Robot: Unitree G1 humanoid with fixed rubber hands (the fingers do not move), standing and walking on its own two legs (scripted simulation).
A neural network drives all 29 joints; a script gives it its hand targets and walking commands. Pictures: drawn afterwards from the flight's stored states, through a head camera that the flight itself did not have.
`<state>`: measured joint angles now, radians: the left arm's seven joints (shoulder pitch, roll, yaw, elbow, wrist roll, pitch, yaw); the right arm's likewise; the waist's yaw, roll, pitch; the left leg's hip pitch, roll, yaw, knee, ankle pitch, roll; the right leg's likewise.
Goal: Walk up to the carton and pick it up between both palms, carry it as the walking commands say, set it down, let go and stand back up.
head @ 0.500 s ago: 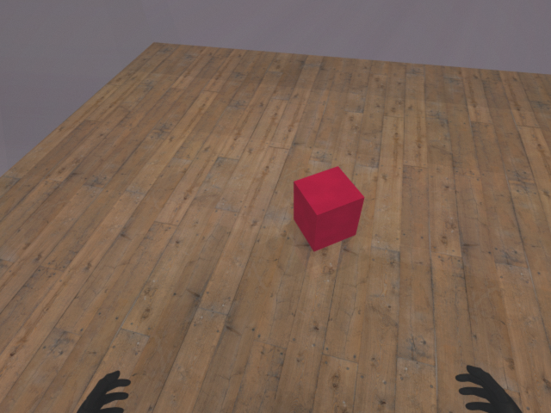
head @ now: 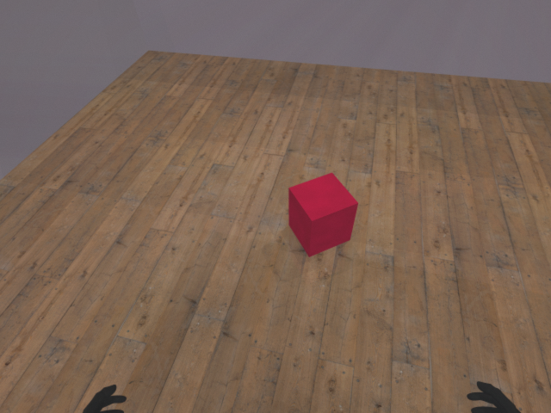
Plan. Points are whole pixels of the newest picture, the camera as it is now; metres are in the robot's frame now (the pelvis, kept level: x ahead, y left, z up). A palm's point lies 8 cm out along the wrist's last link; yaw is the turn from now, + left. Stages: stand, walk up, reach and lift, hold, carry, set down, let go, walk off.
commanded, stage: stand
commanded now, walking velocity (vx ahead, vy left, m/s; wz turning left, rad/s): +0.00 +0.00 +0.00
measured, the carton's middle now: (320, 214) +0.99 -0.18 -0.65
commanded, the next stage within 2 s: walk up in 0.14 s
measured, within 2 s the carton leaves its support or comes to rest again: neither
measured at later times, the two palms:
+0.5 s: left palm out of the picture +0.12 +0.32 -0.08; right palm out of the picture +0.07 -0.36 -0.09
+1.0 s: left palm (120, 369) +0.22 +0.28 -0.10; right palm out of the picture +0.20 -0.39 -0.07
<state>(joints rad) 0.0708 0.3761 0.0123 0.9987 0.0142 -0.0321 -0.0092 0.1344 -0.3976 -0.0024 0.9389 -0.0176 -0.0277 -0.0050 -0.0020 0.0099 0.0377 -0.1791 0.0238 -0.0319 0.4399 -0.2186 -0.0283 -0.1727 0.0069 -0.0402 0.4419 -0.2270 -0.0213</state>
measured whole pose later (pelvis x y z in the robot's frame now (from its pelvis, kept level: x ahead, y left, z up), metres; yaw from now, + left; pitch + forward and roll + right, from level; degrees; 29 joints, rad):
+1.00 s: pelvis +0.13 -0.04 -0.02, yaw -6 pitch -3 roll +1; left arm 0.38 0.46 0.07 0.70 0.02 -0.05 -0.05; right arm 0.29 -0.47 -0.08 0.69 -0.02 -0.10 0.04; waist 0.01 -0.05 0.04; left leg -0.33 0.01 0.07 0.59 -0.22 0.04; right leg -0.39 0.02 0.06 1.03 -0.45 -0.04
